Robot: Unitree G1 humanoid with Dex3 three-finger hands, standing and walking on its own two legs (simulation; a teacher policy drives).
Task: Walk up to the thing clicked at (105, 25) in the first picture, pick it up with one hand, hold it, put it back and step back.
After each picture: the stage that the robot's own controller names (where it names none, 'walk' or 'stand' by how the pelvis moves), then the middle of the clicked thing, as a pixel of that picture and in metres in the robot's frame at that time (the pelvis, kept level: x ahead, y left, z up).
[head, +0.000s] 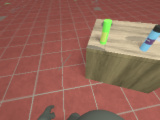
stand; (105, 33) +0.84 -0.07 +0.04
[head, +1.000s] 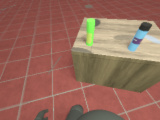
walk; (90, 33) +0.74 +0.11 +0.07
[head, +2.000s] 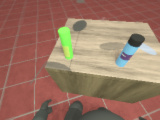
stand; (67, 45) +0.49 +0.24 +0.09
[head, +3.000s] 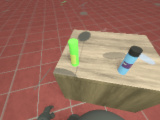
stand; (74, 54) +0.50 +0.19 +0.04
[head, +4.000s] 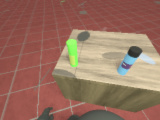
stand; (73, 54) +0.49 +0.20 +0.04
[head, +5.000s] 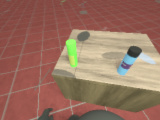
stand; (72, 54) +0.49 +0.20 +0.04
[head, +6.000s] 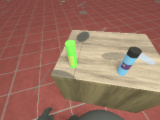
stand; (72, 55) +0.48 +0.20 +0.04
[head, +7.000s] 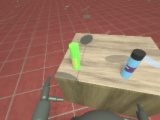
rise first; (75, 57) +0.48 +0.19 +0.04
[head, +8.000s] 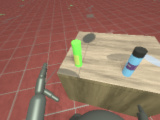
go down; (77, 54) +0.50 +0.19 +0.05
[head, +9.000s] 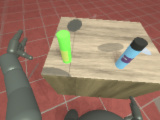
go down; (65, 49) +0.47 +0.18 +0.08
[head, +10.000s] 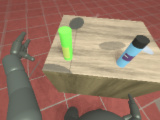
approach; (66, 46) +0.49 +0.18 +0.09
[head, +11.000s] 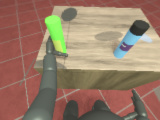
close; (58, 39) +0.50 +0.20 +0.12
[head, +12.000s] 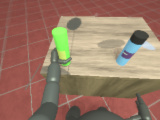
lift; (63, 49) +0.43 +0.18 +0.13
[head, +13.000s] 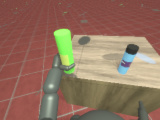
lift; (66, 54) +0.32 +0.17 +0.24
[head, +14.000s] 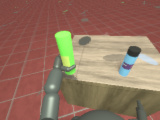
hold; (67, 55) +0.33 +0.17 +0.22
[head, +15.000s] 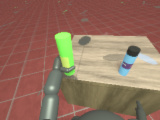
hold; (66, 56) +0.33 +0.17 +0.22
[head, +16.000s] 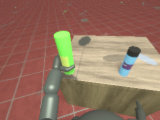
crouch; (66, 55) +0.33 +0.17 +0.22
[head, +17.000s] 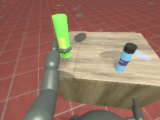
crouch; (63, 38) +0.44 +0.20 +0.25
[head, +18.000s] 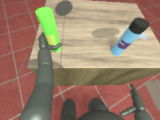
lower; (51, 34) +0.52 +0.21 +0.12
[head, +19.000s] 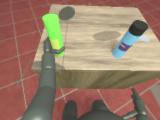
lower; (55, 38) +0.50 +0.20 +0.12
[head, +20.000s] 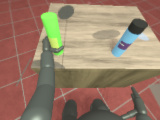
lower; (54, 37) +0.51 +0.20 +0.12
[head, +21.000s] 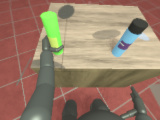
lower; (54, 37) +0.51 +0.20 +0.12
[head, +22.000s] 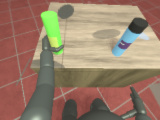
loosen; (54, 36) +0.51 +0.20 +0.12
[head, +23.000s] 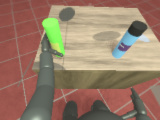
withdraw; (56, 41) +0.49 +0.20 +0.11
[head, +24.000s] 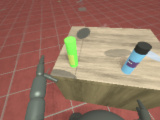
sink last; (72, 54) +0.46 +0.18 +0.08
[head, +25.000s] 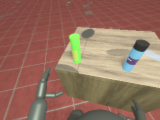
stand; (76, 50) +0.51 +0.19 +0.08
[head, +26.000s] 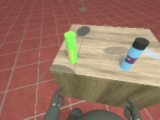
stand; (71, 49) +0.49 +0.19 +0.10
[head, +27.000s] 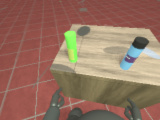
stand; (72, 48) +0.50 +0.19 +0.10
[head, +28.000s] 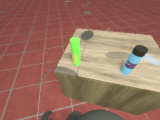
stand; (75, 53) +0.50 +0.18 +0.06
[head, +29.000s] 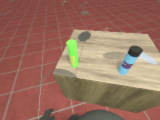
stand; (73, 55) +0.49 +0.20 +0.04
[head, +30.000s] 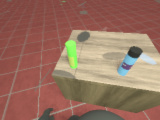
stand; (72, 56) +0.48 +0.20 +0.04
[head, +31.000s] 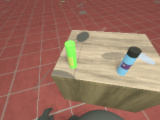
stand; (71, 56) +0.48 +0.20 +0.04
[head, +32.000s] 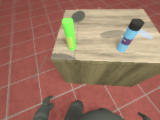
walk; (70, 36) +0.57 +0.21 +0.07
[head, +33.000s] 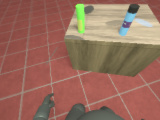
walk; (80, 20) +0.83 +0.19 +0.07
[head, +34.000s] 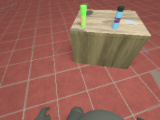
stand; (83, 17) +1.12 +0.22 +0.06
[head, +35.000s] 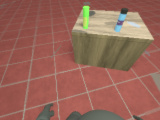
stand; (85, 18) +1.10 +0.18 +0.04
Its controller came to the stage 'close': yes
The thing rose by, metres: 0.20
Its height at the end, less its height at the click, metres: +0.00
